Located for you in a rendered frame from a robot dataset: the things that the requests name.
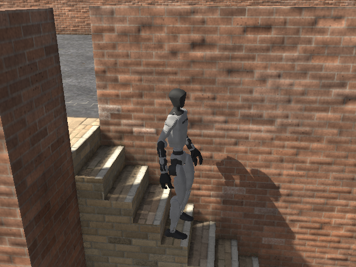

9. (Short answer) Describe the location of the left robot foot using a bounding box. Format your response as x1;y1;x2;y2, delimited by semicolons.
180;212;194;221

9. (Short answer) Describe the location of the robot left forearm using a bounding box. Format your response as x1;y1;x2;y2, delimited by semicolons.
185;136;195;151

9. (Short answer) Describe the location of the right robot hand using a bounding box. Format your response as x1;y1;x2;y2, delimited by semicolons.
160;173;174;189

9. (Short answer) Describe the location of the right robot upper arm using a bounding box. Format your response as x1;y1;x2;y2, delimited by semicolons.
157;116;178;148

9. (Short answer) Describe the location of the robot right forearm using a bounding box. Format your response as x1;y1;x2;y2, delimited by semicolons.
157;141;168;174

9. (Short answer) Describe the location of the left robot hand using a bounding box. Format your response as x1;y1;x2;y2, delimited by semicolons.
190;148;203;166

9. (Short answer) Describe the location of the robot left thigh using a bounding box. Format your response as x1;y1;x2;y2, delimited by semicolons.
183;153;195;194

